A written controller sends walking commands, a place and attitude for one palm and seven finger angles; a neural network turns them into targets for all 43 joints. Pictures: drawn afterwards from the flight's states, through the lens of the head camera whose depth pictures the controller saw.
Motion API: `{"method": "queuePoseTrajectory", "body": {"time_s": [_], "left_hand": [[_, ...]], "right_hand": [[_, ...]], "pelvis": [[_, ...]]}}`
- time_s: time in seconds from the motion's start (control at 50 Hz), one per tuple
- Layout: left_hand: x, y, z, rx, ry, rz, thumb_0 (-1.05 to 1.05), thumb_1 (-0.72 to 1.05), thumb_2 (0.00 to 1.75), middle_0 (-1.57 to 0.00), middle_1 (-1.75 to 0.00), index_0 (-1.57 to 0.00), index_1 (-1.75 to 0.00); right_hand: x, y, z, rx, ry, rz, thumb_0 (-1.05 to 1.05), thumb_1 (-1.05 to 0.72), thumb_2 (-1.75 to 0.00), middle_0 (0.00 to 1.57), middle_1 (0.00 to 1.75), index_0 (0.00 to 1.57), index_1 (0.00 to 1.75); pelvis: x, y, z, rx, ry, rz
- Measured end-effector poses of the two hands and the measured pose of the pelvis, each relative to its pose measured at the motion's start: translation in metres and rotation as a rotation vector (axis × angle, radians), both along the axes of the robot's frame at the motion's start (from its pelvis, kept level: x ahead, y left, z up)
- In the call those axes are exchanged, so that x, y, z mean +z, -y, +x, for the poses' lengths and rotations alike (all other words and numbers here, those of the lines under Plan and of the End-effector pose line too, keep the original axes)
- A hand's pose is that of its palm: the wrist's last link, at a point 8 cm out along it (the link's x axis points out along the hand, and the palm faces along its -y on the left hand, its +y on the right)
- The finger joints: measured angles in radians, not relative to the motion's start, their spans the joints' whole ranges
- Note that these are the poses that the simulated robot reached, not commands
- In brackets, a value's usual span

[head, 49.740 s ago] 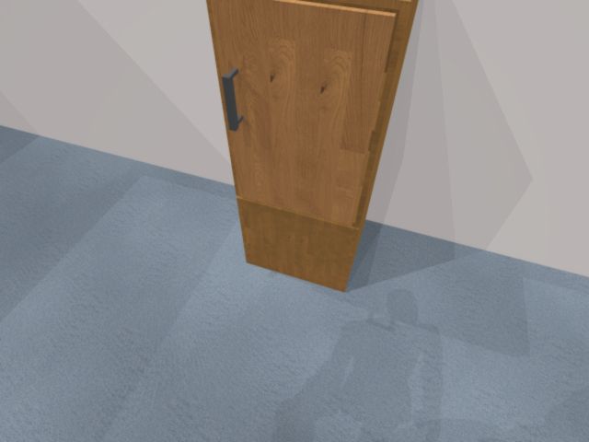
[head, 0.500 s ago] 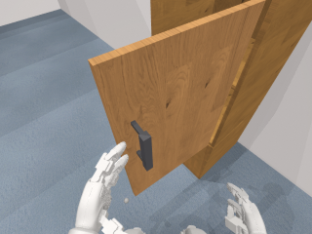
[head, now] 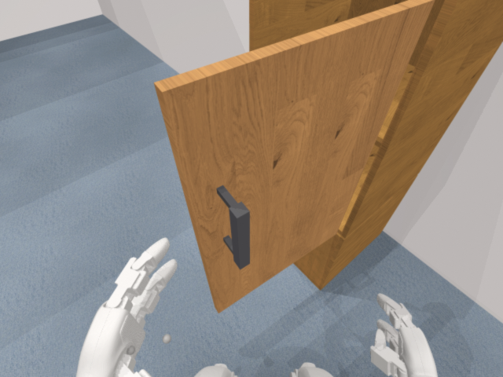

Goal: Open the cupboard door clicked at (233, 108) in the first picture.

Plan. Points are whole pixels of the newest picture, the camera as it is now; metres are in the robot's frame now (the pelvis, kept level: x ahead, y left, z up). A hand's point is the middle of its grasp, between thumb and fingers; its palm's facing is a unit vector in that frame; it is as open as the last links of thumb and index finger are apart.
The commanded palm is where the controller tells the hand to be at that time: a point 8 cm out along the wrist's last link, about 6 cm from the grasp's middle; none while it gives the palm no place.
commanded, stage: draw the hand back to the body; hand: left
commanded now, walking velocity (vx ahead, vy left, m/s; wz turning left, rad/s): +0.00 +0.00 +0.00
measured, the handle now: (233, 229) +0.31 +0.05 +0.10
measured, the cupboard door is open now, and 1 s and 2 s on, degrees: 84 84 84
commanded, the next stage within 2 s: step back with the hand held close in 1.58 s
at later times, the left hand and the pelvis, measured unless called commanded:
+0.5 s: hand (114, 318) +0.17 +0.16 +0.14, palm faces -0.06 -0.99 -0.08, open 16.2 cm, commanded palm +0.14 +0.23 +0.16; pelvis +0.01 +0.01 +0.03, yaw +0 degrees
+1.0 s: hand (22, 255) +0.20 +0.24 +0.21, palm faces +0.34 -0.86 -0.38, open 11.5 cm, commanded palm +0.16 +0.29 +0.23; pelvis +0.02 +0.01 +0.07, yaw -1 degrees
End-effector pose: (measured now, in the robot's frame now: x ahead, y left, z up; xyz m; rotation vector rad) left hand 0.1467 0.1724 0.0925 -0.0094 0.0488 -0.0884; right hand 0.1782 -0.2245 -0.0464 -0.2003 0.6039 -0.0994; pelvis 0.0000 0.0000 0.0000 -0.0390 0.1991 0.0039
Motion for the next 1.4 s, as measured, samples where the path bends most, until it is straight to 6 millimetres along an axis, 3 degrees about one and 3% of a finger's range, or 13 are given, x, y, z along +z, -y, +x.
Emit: {"method": "queuePoseTrajectory", "body": {"time_s": [0.1,0.28,0.52,0.56,0.74,0.98,1.24,1.4], "left_hand": [[0.006,0.0,0.002,-0.017,0.016,0.014,-0.02,-0.5,0.3,-0.15,-0.3,-0.15,-0.3],[0.034,-0.021,0.001,0.019,0.038,0.057,-0.02,-0.5,0.3,-0.15,-0.3,-0.16,-0.3],[0.059,-0.046,0.003,0.026,0.053,0.092,-0.02,-0.47,0.32,-0.15,-0.3,-0.16,-0.3],[0.066,-0.053,0.004,0.076,0.047,0.178,-0.02,-0.44,0.33,-0.16,-0.3,-0.16,-0.3],[0.091,-0.079,0.004,0.311,0.015,0.338,-0.01,-0.19,0.44,-0.17,-0.3,-0.17,-0.3],[0.131,-0.106,0.016,0.414,0.105,0.418,-0.01,0.22,0.61,-0.18,-0.3,-0.19,-0.3],[0.168,-0.13,0.024,0.515,0.221,0.472,0.0,0.66,0.8,-0.2,-0.3,-0.21,-0.3],[0.164,-0.124,0.026,0.512,0.202,0.449,0.01,0.84,0.88,-0.2,-0.3,-0.21,-0.3]], "right_hand": [[0.002,-0.005,-0.001,-0.008,0.009,0.012,0.01,-0.9,-0.89,0.2,0.3,0.2,0.3],[0.013,-0.014,-0.005,-0.016,0.022,0.042,0.01,-0.9,-0.89,0.2,0.3,0.2,0.3],[0.031,-0.012,0.0,-0.004,0.066,0.023,0.01,-0.9,-0.89,0.2,0.3,0.2,0.3],[0.035,-0.012,0.002,-0.012,0.065,0.01,0.01,-0.9,-0.89,0.2,0.3,0.2,0.3],[0.046,-0.018,0.003,-0.022,0.03,-0.007,0.01,-0.9,-0.89,0.2,0.3,0.2,0.3],[0.052,-0.024,0.012,0.017,0.003,0.003,0.01,-0.9,-0.89,0.2,0.3,0.2,0.3],[0.061,-0.013,0.023,0.026,-0.003,-0.004,0.01,-0.9,-0.89,0.2,0.3,0.2,0.3],[0.059,-0.005,0.019,0.018,-0.024,-0.002,0.01,-0.9,-0.89,0.2,0.3,0.2,0.3]], "pelvis": [[0.0,-0.002,-0.001,-0.005,0.008,0.0],[0.013,-0.006,0.002,-0.004,0.051,-0.004],[0.027,-0.009,0.007,0.0,0.095,-0.01],[0.031,-0.009,0.009,-0.008,0.105,-0.007],[0.052,-0.012,0.016,-0.01,0.167,-0.003],[0.071,-0.014,0.023,-0.015,0.231,0.011],[0.08,-0.008,0.025,-0.024,0.261,0.017],[0.082,-0.005,0.024,-0.028,0.268,0.02]]}}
